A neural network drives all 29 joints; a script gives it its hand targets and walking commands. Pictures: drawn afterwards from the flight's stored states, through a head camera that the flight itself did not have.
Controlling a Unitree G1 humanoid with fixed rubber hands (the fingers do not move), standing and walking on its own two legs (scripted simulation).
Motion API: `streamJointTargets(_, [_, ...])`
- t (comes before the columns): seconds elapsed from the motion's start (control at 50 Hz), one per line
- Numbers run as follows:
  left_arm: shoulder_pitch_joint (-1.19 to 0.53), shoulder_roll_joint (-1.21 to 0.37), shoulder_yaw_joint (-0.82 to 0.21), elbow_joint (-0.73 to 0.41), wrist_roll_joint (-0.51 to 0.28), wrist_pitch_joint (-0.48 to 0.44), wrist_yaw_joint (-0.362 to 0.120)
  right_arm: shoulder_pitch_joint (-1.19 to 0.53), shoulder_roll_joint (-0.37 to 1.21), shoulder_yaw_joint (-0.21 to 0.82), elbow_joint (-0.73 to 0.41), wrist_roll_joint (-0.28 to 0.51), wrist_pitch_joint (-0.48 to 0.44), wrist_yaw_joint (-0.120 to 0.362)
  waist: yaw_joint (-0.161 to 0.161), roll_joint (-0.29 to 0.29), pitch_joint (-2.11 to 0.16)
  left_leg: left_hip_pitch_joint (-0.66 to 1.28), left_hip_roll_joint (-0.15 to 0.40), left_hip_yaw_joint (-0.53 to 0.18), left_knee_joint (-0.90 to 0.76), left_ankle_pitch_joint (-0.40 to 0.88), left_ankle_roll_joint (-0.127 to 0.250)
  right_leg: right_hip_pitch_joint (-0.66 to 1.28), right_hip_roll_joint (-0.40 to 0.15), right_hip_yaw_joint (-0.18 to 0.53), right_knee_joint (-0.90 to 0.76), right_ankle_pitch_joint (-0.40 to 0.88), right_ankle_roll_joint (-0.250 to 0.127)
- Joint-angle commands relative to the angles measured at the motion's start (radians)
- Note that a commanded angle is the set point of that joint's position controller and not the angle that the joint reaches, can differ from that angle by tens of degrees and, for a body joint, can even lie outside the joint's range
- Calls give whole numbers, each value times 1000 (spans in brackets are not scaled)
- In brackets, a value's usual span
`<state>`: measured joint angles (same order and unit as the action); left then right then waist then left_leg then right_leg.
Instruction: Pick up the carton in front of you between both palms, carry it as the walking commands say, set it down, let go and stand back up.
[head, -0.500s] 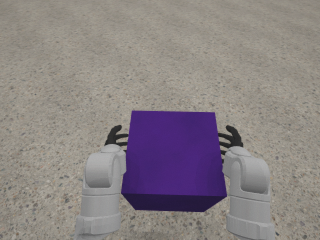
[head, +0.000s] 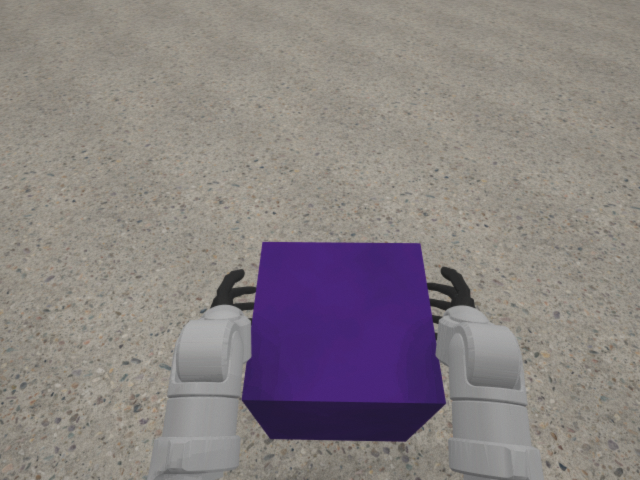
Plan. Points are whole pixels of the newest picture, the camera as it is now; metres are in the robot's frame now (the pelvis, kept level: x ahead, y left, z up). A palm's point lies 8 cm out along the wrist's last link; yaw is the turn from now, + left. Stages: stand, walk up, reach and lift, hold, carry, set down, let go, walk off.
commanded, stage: carry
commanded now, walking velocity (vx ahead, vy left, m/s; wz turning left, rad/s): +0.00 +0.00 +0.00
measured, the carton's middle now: (339, 349) +0.31 +0.00 -0.03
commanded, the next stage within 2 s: hold in 1.20 s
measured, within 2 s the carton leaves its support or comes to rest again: neither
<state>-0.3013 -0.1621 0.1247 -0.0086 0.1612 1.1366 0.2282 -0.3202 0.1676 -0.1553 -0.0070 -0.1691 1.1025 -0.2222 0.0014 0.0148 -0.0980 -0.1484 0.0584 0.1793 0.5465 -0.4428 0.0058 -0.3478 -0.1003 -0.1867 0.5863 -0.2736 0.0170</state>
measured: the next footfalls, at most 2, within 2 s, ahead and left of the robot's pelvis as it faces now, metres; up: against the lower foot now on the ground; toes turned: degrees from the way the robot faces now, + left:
none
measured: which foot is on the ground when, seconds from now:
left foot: down 0.00-1.00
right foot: down 0.00-1.00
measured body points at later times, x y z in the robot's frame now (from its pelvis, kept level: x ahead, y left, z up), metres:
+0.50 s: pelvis -0.05 +0.00 +0.00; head -0.08 +0.00 +0.45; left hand +0.25 +0.14 +0.03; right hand +0.25 -0.16 +0.04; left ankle -0.10 +0.09 -0.73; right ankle +0.01 -0.13 -0.73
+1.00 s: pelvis -0.07 +0.00 +0.00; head -0.10 +0.00 +0.45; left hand +0.23 +0.15 +0.03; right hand +0.24 -0.15 +0.04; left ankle -0.10 +0.09 -0.73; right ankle +0.01 -0.13 -0.73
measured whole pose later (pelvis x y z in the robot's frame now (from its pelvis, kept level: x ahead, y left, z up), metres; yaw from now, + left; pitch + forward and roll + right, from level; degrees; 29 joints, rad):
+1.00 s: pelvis -0.07 +0.00 +0.00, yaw +0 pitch +1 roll +0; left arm -0.23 -0.14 0.17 0.21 0.25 0.75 0.04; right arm -0.25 0.15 -0.19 0.22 -0.26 0.72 -0.04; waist 0.00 0.00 -0.10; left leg -0.23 0.04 0.19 0.56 -0.35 0.03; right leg -0.39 -0.11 -0.18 0.50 -0.13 0.01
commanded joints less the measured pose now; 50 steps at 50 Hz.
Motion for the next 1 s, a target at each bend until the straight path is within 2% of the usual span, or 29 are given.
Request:
streamJointTargets(0.0, [-552,-1098,-679,-54,-439,-88,-448,-450,1107,677,29,426,-39,461,-4,-9,-289,30,106,-55,-35,605,-7,194,-81,69,-8,520,-34])
streamJointTargets(0.12, [-503,-1061,-659,-17,-395,-182,-456,-405,1079,662,65,385,-134,466,-4,-20,-277,-2,104,-60,-56,472,-2,196,-85,76,-37,467,-32])
streamJointTargets(0.3, [-439,-995,-570,84,-266,-363,-459,-339,1011,570,174,255,-319,468,-2,-13,-222,-61,108,-78,-106,312,7,166,-80,86,-85,328,-23])
streamJointTargets(0.4, [-470,-918,-469,152,-173,-457,-446,-376,935,474,235,160,-413,453,0,-12,-203,-91,110,-92,-133,222,16,158,-77,93,-111,253,-22])
streamJointTargets(0.48, [-499,-915,-429,210,-143,-511,-449,-405,931,433,288,126,-467,451,0,-14,-207,-100,109,-97,-143,191,19,158,-76,96,-122,236,-20])
streamJointTargets(0.56, [-486,-934,-449,209,-150,-515,-452,-390,950,450,288,130,-470,452,0,-19,-230,-91,108,-95,-130,215,19,162,-79,96,-118,259,-18])
streamJointTargets(0.62, [-454,-937,-488,169,-174,-483,-450,-358,955,489,248,155,-438,450,0,-19,-240,-89,106,-93,-119,239,18,161,-80,95,-112,282,-19])
streamJointTargets(0.7, [-420,-910,-481,158,-168,-450,-445,-326,926,483,236,153,-406,446,-1,-17,-235,-99,106,-95,-114,252,19,153,-81,95,-109,291,-20])
streamJointTargets(0.84, [-449,-915,-502,126,-186,-453,-446,-359,933,506,201,172,-408,447,-3,-14,-217,-120,109,-103,-129,224,23,145,-77,93,-118,253,-17])
streamJointTargets(0.98, [-430,-912,-507,122,-188,-451,-445,-343,930,512,198,175,-407,448,-4,-12,-238,-111,107,-101,-115,260,24,150,-77,90,-110,281,-17])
